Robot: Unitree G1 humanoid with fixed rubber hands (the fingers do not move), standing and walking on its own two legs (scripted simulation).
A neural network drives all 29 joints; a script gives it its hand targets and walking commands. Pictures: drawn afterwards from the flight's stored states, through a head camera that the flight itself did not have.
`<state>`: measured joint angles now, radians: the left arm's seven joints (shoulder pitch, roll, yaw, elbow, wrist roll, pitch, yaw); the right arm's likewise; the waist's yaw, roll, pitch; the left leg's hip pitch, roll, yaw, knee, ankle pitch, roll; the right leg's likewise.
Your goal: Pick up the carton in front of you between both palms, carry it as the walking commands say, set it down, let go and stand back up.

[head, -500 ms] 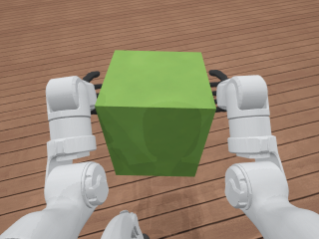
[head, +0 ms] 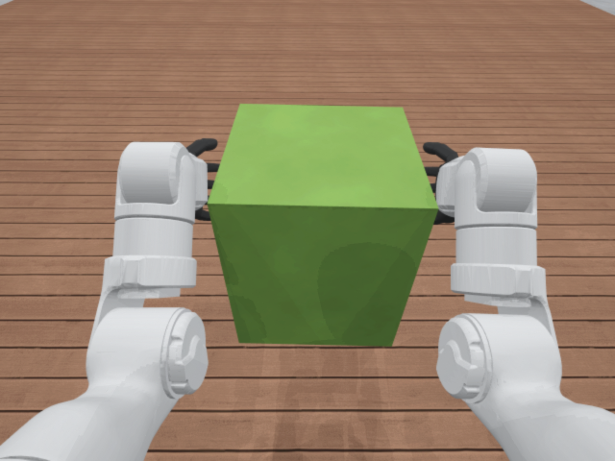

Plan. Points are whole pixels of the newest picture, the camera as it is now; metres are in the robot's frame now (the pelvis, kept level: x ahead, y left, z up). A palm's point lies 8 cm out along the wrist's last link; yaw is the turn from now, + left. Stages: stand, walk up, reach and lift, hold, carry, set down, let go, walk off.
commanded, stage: carry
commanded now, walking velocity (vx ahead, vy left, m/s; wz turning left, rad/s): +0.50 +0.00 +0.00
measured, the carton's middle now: (318, 228) +0.38 +0.02 +0.14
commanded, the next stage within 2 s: none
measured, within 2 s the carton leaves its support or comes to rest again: neither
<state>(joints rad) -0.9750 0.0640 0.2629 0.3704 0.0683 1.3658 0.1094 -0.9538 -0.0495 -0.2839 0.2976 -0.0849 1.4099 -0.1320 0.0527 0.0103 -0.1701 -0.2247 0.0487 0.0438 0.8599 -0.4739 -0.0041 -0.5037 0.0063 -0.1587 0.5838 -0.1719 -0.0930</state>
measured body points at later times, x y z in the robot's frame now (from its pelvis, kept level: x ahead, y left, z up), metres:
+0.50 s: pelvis +0.29 +0.04 +0.02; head +0.32 +0.04 +0.47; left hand +0.63 +0.19 +0.09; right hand +0.62 -0.11 +0.09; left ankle +0.36 +0.13 -0.72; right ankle +0.14 -0.06 -0.65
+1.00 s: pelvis +0.61 -0.02 +0.02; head +0.59 -0.03 +0.47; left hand +0.88 +0.14 +0.09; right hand +0.89 -0.17 +0.09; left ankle +0.53 +0.10 -0.64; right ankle +0.65 -0.10 -0.72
